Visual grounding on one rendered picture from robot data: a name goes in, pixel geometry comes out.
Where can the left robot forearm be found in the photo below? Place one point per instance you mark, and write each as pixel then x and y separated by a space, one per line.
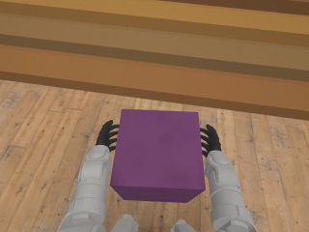
pixel 88 201

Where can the carton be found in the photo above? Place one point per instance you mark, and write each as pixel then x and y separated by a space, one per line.
pixel 158 156

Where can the right robot forearm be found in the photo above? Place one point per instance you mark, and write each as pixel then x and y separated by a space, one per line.
pixel 228 208

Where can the robot right shin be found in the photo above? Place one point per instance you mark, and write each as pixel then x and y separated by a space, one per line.
pixel 180 221

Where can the robot left upper arm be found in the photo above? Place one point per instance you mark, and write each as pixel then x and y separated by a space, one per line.
pixel 87 227

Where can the robot right hand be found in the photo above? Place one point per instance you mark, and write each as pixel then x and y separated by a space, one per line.
pixel 212 140

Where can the robot left thigh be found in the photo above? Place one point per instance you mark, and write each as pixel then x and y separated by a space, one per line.
pixel 125 225

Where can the robot left hand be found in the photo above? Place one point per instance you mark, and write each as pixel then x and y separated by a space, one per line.
pixel 105 134

